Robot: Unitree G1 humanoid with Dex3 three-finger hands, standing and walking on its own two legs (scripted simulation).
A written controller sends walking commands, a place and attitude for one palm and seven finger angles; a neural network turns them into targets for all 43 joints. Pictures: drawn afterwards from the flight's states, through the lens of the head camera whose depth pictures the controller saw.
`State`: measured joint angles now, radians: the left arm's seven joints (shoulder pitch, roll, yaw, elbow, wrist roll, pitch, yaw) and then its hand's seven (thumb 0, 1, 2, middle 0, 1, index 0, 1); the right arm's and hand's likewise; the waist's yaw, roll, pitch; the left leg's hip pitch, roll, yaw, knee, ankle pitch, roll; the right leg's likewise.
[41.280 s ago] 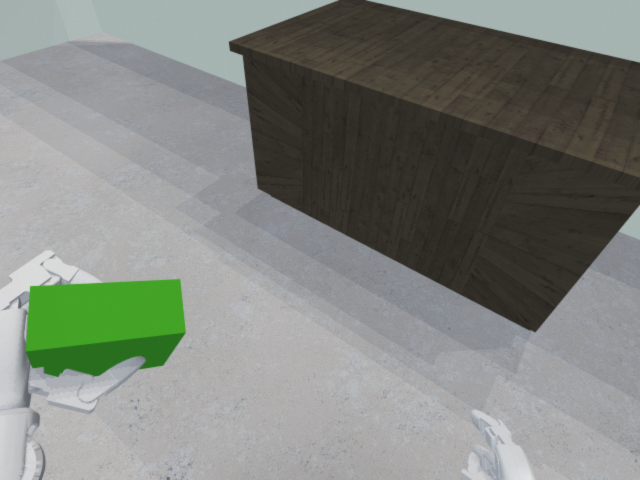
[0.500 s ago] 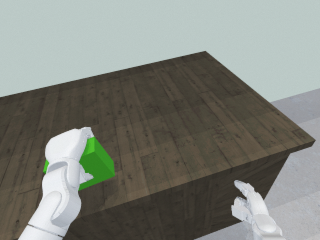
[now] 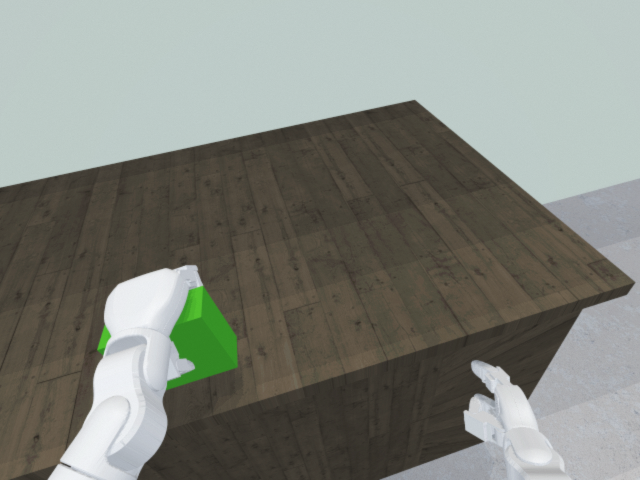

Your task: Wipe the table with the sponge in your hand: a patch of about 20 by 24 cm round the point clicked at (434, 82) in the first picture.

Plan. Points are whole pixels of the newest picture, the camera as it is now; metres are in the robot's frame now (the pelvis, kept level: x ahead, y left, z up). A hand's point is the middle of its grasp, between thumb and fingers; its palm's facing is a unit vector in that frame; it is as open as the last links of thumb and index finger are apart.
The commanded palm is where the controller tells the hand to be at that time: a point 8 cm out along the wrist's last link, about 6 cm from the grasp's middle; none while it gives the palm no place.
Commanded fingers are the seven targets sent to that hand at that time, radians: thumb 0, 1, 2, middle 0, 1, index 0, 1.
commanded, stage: lower the sponge onto the table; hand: left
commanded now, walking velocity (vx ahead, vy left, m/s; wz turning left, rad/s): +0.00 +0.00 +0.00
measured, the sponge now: (181, 350) +0.25 +0.23 +0.05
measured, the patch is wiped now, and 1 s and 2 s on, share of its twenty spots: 0.00 0.00 0.25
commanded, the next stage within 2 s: wipe forward along the first lane in 0.86 s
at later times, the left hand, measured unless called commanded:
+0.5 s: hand (173, 335) +0.25 +0.23 +0.08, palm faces +0.02 -0.13 -0.99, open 9.7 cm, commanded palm +0.22 +0.24 +0.15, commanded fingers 0.00 0.10 1.30 -1.20 -1.60 -1.20 -1.60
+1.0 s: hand (172, 339) +0.25 +0.24 +0.07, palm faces +0.02 -0.13 -0.99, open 9.7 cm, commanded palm +0.23 +0.24 +0.13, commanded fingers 0.00 0.10 1.30 -1.20 -1.60 -1.20 -1.60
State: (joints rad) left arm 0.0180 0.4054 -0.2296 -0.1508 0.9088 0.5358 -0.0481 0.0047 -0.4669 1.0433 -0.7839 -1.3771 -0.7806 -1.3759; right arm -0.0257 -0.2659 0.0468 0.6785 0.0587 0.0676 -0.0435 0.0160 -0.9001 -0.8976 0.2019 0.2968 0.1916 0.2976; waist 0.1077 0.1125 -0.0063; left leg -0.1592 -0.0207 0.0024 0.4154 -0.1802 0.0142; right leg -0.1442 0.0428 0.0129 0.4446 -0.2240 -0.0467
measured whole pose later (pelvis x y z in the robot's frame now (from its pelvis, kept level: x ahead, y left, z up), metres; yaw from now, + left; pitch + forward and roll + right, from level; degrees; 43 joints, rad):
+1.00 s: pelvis +0.01 +0.00 +0.00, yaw +0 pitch -4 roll +0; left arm 0.05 0.37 -0.22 -0.04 0.96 0.46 0.07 0.00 -0.47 1.04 -0.78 -1.38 -0.78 -1.38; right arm -0.01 -0.26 0.03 0.70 0.05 0.05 -0.04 0.02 -0.90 -0.90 0.20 0.30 0.20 0.30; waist 0.12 0.10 -0.02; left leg -0.17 -0.01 0.00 0.43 -0.19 0.01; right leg -0.14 0.05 0.01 0.44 -0.23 -0.05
